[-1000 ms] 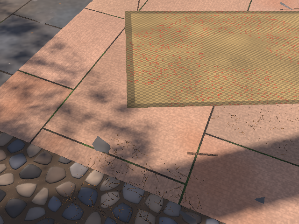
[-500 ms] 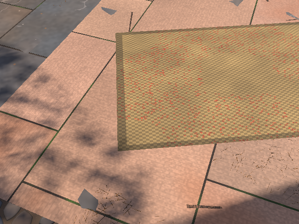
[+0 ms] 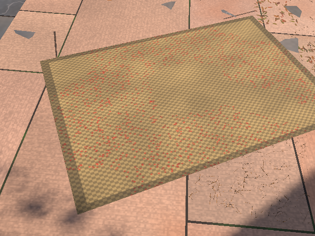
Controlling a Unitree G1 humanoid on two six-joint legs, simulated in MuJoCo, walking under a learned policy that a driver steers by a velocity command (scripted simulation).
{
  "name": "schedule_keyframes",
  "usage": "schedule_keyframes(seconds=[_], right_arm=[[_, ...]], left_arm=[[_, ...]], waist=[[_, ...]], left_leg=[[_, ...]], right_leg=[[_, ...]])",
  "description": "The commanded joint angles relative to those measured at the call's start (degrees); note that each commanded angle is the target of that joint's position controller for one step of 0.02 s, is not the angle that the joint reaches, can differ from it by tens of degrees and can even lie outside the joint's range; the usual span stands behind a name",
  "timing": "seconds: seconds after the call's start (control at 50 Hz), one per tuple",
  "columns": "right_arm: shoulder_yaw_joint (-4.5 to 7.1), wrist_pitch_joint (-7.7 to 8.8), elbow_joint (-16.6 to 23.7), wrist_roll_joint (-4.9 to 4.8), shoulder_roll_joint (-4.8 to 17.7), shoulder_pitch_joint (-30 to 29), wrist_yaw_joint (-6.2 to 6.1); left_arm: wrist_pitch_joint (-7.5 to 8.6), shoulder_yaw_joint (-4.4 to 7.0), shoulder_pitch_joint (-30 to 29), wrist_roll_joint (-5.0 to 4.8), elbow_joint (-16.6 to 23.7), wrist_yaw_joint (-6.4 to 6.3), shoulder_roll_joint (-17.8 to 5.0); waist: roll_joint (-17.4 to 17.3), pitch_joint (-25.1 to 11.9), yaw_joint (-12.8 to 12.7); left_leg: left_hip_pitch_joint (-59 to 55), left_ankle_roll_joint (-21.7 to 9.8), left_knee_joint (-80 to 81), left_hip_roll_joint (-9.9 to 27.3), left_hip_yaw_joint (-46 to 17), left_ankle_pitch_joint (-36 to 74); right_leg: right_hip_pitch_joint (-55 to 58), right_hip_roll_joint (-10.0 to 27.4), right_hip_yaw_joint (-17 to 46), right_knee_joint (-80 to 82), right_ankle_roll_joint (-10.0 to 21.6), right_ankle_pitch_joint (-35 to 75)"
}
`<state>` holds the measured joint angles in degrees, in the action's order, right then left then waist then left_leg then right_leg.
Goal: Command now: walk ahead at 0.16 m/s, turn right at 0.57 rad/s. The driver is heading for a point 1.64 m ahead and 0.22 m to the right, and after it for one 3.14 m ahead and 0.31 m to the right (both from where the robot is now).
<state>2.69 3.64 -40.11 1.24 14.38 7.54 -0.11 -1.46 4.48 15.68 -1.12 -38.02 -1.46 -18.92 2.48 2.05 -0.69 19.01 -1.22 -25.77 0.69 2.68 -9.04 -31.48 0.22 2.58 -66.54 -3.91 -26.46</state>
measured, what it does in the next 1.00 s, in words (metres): steps on the spot, turning right: right foot, then left foot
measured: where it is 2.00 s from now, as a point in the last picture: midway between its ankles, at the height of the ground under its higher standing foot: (200, 224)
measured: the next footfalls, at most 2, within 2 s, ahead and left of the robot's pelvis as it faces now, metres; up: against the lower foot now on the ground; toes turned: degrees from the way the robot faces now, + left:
right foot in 0.28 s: +0.11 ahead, -0.15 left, +0.00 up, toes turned -13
left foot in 0.68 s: +0.15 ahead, +0.08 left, +0.00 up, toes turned -19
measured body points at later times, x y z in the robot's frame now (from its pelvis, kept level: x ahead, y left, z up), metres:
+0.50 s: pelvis +0.05 -0.04 +0.00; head +0.09 -0.08 +0.45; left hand +0.30 +0.18 -0.07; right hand +0.12 -0.36 -0.12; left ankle +0.09 +0.10 -0.67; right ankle +0.07 -0.14 -0.74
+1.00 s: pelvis +0.09 -0.02 -0.01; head +0.08 -0.02 +0.44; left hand +0.28 +0.19 -0.11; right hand +0.11 -0.30 -0.12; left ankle +0.11 +0.10 -0.74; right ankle +0.06 -0.14 -0.73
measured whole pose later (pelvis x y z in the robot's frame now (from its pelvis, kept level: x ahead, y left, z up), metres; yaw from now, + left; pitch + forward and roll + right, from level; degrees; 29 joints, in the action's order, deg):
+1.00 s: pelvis +0.09 -0.02 -0.01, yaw -19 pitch -1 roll +0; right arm 1.2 1.0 -46.1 -0.2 13.6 12.5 -1.1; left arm -0.1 3.1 15.1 -0.1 -41.5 -0.7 -14.6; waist -0.2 -0.4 -0.2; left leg 12.0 -1.4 -31.7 0.2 0.2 -19.4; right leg -18.0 -1.6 2.1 -37.7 1.1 -21.5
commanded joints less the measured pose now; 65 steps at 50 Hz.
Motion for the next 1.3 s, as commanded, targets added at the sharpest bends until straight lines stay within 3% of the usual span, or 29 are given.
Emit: schedule_keyframes(seconds=[0.02,0.2,0.26,0.28,0.3,0.32,0.36,0.38,0.44,0.52,0.62,0.66,0.68,0.7,0.72,0.74,0.8,0.86,0.9,0.96,1.02,1.08,1.1,1.12,1.14,1.16,1.18,1.22,1.3], right_arm=[[2.71,0.15,1.92,0.09,9.44,-1.21,-0.57],[4.01,-1.86,-0.82,-2.24,13.45,-1.25,-0.51],[4.07,-2.28,-1.84,-3.48,13.01,-0.66,-0.36],[3.60,-2.32,-3.07,-2.62,10.97,2.91,-0.18],[2.32,-2.14,-0.76,0.52,7.74,3.59,0.14],[2.26,-2.16,0.73,0.54,8.24,-0.22,-0.13],[3.00,-2.70,0.69,-1.68,10.29,-2.83,-0.57],[3.10,-2.98,-0.11,-1.24,10.23,-2.24,-1.08],[2.99,-3.61,-1.39,-1.12,9.61,0.34,-1.14],[1.88,-3.99,-1.49,-1.38,7.18,-0.71,-0.96],[1.80,-4.03,-1.00,-1.62,7.55,-1.15,-0.25],[1.50,-3.54,-1.80,-1.31,6.22,1.25,0.24],[1.30,-3.28,-1.92,-0.53,6.25,1.95,0.44],[1.65,-3.08,-1.52,0.51,9.15,3.06,0.27],[2.04,-3.06,-2.08,0.47,11.60,0.11,0.18],[1.16,-2.83,-1.11,0.39,8.01,-2.61,0.27],[0.54,-1.85,-1.27,0.21,7.22,-2.41,0.25],[0.26,-1.52,-2.20,-0.28,6.90,0.19,-0.34],[0.22,-1.89,-2.78,-0.52,7.02,2.24,-0.78],[1.57,-2.38,-3.31,-1.56,11.28,5.66,-1.44],[1.91,-1.71,-3.59,-2.16,11.29,5.71,-1.44],[1.64,-1.83,-2.73,-3.27,10.01,1.09,-0.42],[1.22,-1.71,-2.72,-2.91,8.43,0.96,-0.22],[0.17,-1.27,-1.91,-2.29,5.01,-0.35,0.10],[-0.23,-0.13,0.71,-2.42,3.64,-0.96,0.05],[0.81,0.79,0.93,-3.04,7.38,-2.10,-0.02],[1.27,1.37,0.40,-3.87,8.31,-0.80,0.44],[1.18,1.98,-0.79,-3.14,7.24,-1.00,1.05],[0.92,1.42,-0.81,-2.22,5.03,-3.26,2.38]], left_arm=[[-0.79,0.67,2.46,0.20,4.61,-0.05,-1.63],[-1.75,1.23,-6.57,0.33,9.23,2.51,-3.08],[-1.71,2.08,-4.30,0.43,8.96,2.82,-3.61],[-1.50,3.33,-1.46,0.58,8.41,2.08,-6.97],[-1.33,5.07,0.83,1.15,9.58,0.85,-14.79],[-0.30,4.24,1.20,2.35,10.22,1.21,-13.76],[1.44,3.07,-1.35,1.69,9.31,1.59,-9.85],[1.42,2.64,-3.86,0.79,9.53,1.36,-8.36],[0.87,1.63,-7.89,1.34,10.26,0.62,-6.89],[0.72,1.47,-7.26,1.48,9.06,0.12,-6.73],[0.41,0.77,-7.38,1.73,7.36,0.78,-5.99],[0.42,-0.04,-8.82,1.24,6.65,0.99,-4.40],[0.66,-0.58,-7.06,1.32,5.68,1.04,-2.97],[1.06,-1.06,-5.30,2.11,5.15,1.07,-1.53],[1.39,-1.09,-2.26,2.48,5.33,1.28,-0.37],[1.38,-0.93,-4.50,3.04,4.94,0.98,-1.84],[0.43,-0.39,-7.35,2.79,4.36,0.42,-2.42],[0.65,-0.47,-6.32,2.43,3.10,0.52,-1.44],[0.93,-0.59,-5.17,2.19,1.76,0.40,-0.42],[2.48,-0.16,-5.40,0.80,1.86,0.59,-0.25],[4.51,-0.02,-6.12,0.04,2.03,1.28,0.00],[5.73,0.37,1.06,0.16,-1.66,2.15,0.55],[5.74,0.95,5.03,0.47,-3.49,2.17,-0.38],[5.90,1.77,10.54,0.50,-4.36,1.84,-3.19],[6.14,3.28,14.62,0.65,-4.18,2.10,-9.89],[6.82,2.32,14.66,1.00,-3.94,2.32,-7.18],[7.32,1.45,12.03,1.06,-3.37,2.13,-4.82],[7.41,0.91,9.07,1.06,-2.69,2.07,-3.69],[6.64,0.01,10.27,0.76,-3.69,1.71,-2.01]], waist=[[-10.68,-6.30,-0.55],[-10.18,-6.05,1.76],[-8.89,-6.36,0.06],[-3.21,-8.05,-0.24],[14.24,-10.02,0.91],[13.72,-13.38,-2.08],[5.08,-10.72,-1.47],[2.67,-9.62,-0.30],[4.67,-10.38,2.05],[5.27,-10.37,0.65],[6.45,-7.55,-0.61],[5.39,-6.73,1.60],[3.85,-6.70,1.79],[-1.36,-7.33,0.61],[-11.25,-6.23,-3.97],[-12.39,-5.15,-2.54],[-10.79,-2.29,-0.70],[-7.32,-1.30,0.08],[-6.54,-2.00,1.10],[-10.84,2.67,2.44],[-11.06,5.38,2.60],[-9.56,2.29,-1.80],[-8.06,0.22,-3.18],[-0.66,-1.67,-5.02],[14.94,-2.43,-5.29],[11.26,-1.22,-5.41],[6.44,0.84,-3.40],[1.08,1.61,-2.34],[1.95,1.02,-2.18]], left_leg=[[-8.22,-12.35,9.45,15.55,-8.40,28.93],[-11.54,-9.96,7.46,18.17,-1.45,16.84],[-11.51,-5.65,-0.63,16.15,1.62,13.88],[-6.88,-1.74,-9.00,12.43,5.11,9.08],[10.61,3.98,-27.77,4.71,9.32,-17.55],[19.31,5.79,-40.26,-0.49,-0.30,-30.91],[20.38,4.49,-44.13,1.72,-5.77,-23.42],[20.12,4.42,-41.38,2.38,-6.30,-19.87],[13.06,5.50,-37.27,1.14,-4.92,-14.08],[7.67,5.87,-25.45,1.03,-4.85,-12.27],[1.05,4.48,-14.69,0.63,-4.18,-11.84],[-5.57,2.94,-2.87,-0.05,-2.77,-4.19],[-9.82,1.81,2.54,0.93,-4.00,1.82],[-13.47,-0.44,3.97,7.35,-10.41,9.03],[-8.39,-5.01,4.07,11.49,-14.42,6.88],[-2.36,-6.62,6.83,11.65,-15.95,-2.01],[-0.30,-2.16,6.92,6.86,-11.68,-10.76],[-1.84,-1.26,4.93,5.19,-9.43,-9.92],[-2.97,-2.15,5.68,4.41,-9.40,-21.23],[-4.78,-8.77,13.12,13.46,-22.03,-37.74],[-5.90,-11.97,15.03,17.94,-26.80,-31.97],[0.33,-8.47,10.67,11.25,-15.83,-21.67],[2.75,-6.94,5.79,8.75,-12.57,-17.83],[7.47,-3.86,-7.27,4.33,-6.79,-13.21],[20.10,-0.19,-24.77,-2.88,-0.53,-16.51],[26.51,-0.55,-35.82,-1.57,-6.37,-23.55],[30.20,-1.93,-40.24,1.24,-8.24,-19.36],[31.59,-3.24,-38.58,4.28,-7.29,-9.84],[27.25,-0.52,-29.69,4.94,-3.78,-0.56]], right_leg=[[-2.52,3.06,-0.10,4.09,-0.78,5.13],[6.23,3.07,-4.03,25.20,3.14,10.87],[14.56,0.21,-6.29,38.92,6.42,17.76],[23.06,1.83,-1.93,43.13,8.80,30.64],[35.57,16.63,18.20,41.75,16.16,54.87],[34.81,22.99,27.68,43.86,25.93,54.95],[30.82,16.85,18.96,44.49,21.34,47.29],[28.81,14.42,16.64,44.64,18.69,43.36],[23.21,11.80,12.77,45.42,17.64,43.44],[21.83,11.17,12.49,45.40,17.52,37.02],[18.02,11.21,16.01,45.65,17.30,24.70],[15.60,9.37,15.52,43.94,15.03,21.28],[13.91,7.51,14.81,43.30,12.36,18.47],[11.33,4.07,11.88,38.87,8.87,12.95],[12.01,-1.68,4.67,37.12,5.75,7.04],[16.90,-0.82,3.70,37.37,4.02,8.57],[18.93,-0.40,4.50,38.13,4.40,14.08],[17.78,0.07,5.36,39.57,5.03,15.53],[16.12,-1.83,3.19,38.22,5.03,6.03],[6.05,-3.24,-3.11,27.79,5.13,1.05],[2.37,1.16,-1.91,23.84,6.44,0.81],[20.45,-1.52,-5.99,38.04,7.83,10.62],[27.04,-1.68,-4.88,38.83,7.54,13.00],[32.88,5.53,6.28,44.47,9.77,8.43],[39.34,17.28,30.14,53.37,17.51,-0.37],[39.01,21.40,38.46,55.96,21.76,-2.08],[39.26,20.51,33.64,54.94,20.74,-1.90],[38.60,16.63,23.99,56.04,17.40,4.41],[35.72,12.05,11.03,58.08,15.32,25.20]])
Velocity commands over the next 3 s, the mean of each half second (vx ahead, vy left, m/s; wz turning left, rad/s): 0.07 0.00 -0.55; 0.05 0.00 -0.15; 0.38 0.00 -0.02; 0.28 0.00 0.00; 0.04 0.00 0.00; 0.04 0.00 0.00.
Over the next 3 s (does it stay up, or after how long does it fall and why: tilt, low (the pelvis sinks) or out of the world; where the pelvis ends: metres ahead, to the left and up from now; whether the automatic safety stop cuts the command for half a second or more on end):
stays up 0.52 -0.17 0.00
